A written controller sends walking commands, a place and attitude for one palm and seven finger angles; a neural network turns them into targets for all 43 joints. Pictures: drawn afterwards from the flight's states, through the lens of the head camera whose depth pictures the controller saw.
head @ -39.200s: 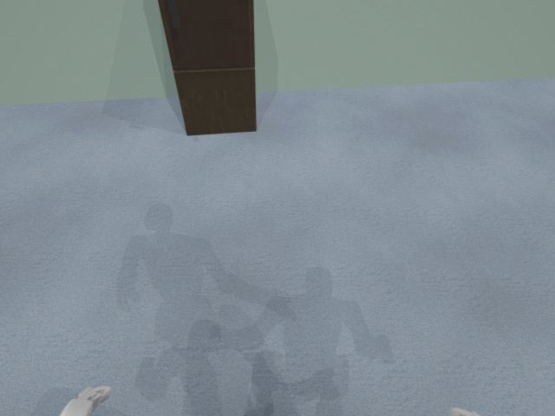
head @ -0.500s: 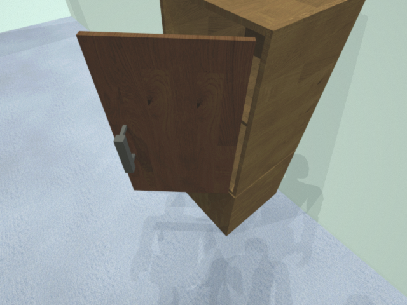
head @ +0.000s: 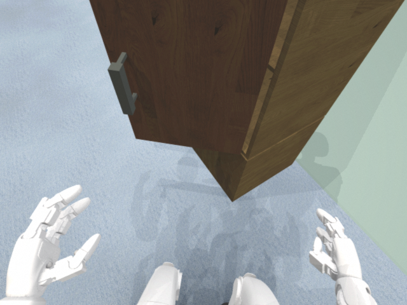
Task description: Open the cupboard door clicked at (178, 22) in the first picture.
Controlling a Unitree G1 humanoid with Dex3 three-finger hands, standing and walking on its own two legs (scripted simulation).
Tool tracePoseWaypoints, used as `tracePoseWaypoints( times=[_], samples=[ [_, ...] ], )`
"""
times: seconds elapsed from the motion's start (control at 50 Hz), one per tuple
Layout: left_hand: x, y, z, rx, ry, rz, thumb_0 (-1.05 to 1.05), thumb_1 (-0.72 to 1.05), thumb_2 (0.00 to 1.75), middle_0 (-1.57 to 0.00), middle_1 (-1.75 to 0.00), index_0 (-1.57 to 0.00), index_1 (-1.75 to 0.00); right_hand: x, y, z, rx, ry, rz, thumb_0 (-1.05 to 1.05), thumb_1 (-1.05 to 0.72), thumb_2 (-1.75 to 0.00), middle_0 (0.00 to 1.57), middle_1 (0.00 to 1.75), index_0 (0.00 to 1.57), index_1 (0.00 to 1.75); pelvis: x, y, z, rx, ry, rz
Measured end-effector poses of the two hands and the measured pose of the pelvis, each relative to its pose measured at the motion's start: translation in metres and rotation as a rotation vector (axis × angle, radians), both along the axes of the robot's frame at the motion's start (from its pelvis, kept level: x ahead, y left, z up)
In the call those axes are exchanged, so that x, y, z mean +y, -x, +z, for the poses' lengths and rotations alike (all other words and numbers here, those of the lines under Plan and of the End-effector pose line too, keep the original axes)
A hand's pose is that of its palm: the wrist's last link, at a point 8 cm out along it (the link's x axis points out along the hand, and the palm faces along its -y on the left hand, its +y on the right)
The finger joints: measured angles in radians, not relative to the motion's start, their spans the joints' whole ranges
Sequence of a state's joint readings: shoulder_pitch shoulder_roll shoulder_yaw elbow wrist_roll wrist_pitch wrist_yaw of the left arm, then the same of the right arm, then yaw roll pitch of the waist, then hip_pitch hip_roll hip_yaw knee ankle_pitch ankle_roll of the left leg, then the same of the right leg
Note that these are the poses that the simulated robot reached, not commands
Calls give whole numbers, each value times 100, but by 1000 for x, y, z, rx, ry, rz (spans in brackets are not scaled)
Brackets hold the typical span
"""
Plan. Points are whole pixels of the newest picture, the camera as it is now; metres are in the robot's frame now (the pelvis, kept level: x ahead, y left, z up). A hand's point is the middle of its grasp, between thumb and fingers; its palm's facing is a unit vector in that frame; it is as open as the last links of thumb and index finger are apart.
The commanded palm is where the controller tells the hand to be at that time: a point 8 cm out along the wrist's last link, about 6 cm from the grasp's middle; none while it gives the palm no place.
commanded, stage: raise the hand with hooked fingers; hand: left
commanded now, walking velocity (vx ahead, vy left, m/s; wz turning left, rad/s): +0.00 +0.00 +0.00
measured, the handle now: (126, 84) +0.57 +0.27 +0.04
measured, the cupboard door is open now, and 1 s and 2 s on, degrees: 48 48 48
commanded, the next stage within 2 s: move the hooked fingers beside the handle in 1.54 s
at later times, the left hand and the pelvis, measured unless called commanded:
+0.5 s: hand (74, 219) +0.23 +0.26 +0.04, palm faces -0.06 -1.00 -0.07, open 12.4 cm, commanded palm +0.22 +0.32 +0.05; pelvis -0.01 +0.04 +0.01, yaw -1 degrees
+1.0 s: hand (50, 179) +0.29 +0.31 +0.06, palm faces -0.02 -1.00 -0.08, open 13.9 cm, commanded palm +0.27 +0.36 +0.06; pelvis +0.00 +0.05 +0.02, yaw -2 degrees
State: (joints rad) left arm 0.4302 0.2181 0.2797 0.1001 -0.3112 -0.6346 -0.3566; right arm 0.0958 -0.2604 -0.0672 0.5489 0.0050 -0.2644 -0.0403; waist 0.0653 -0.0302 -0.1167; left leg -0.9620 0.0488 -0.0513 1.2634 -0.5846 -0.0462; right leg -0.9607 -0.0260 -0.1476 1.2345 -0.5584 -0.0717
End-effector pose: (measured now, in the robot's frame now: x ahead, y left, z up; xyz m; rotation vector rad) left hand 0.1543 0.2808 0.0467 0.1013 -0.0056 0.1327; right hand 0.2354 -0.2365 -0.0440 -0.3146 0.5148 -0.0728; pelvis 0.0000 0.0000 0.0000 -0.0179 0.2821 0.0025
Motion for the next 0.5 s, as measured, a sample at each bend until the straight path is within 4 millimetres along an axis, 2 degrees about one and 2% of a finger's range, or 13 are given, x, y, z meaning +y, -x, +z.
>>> tracePoseWaypoints(
  times=[0.04, 0.08, 0.16, 0.22, 0.3, 0.38, 0.5],
  samples=[
    [-1, -15, 13, -77, -26, -65, 2, 40, 68, -24, -62, -23, -62, 10, 9, -17, 39, -30, 3, 1, -90, -90, 20, 30, 20, 30, 1, 3, -4, 4, 11, 6],
    [-5, -35, 17, -85, -34, -155, 2, 35, 66, -24, -65, -24, -65, 20, 23, -32, 81, -69, -12, 1, -90, -90, 20, 30, 20, 30, 3, 7, -6, 9, 16, 5],
    [-8, -66, 2, 87, 40, -270, 1, 26, 62, -24, -71, -24, -71, 30, 60, -45, 167, -140, -88, 2, -90, -90, 21, 30, 21, 30, 8, 10, -1, 14, 7, -9],
    [-2, -70, -3, 191, 84, -233, 1, 19, 59, -25, -75, -25, -76, 28, 87, -41, 210, -154, -150, 2, -90, -90, 21, 30, 21, 30, 13, 9, 8, 14, -2, -24],
    [17, -61, 13, 132, 58, -104, 1, 10, 55, -26, -81, -26, -82, 19, 112, -32, 245, -117, -200, 2, -90, -90, 21, 30, 21, 30, 20, 7, 16, 14, -5, -37],
    [33, -54, 20, 40, 8, -63, 1, 1, 51, -27, -87, -26, -88, 10, 120, -29, 264, -52, -188, 2, -90, -90, 21, 30, 20, 30, 27, 9, 14, 14, 2, -26],
    [34, -62, -5, 98, 32, -188, 0, -13, 45, -27, -96, -27, -97, 7, 109, -21, 221, 16, -167, 2, -90, -90, 21, 30, 20, 30, 38, 14, 8, 16, 12, -20]
  ],
)
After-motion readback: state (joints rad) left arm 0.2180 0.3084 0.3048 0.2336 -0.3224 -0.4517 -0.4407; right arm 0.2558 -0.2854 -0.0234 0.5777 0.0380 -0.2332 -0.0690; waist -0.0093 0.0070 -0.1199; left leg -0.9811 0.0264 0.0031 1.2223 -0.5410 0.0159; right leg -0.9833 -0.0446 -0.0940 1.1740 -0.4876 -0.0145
